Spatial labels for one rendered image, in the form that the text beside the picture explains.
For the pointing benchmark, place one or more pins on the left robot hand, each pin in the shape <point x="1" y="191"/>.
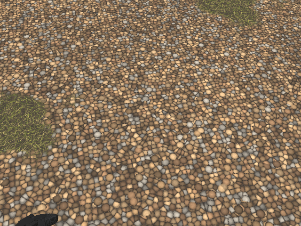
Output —
<point x="38" y="220"/>

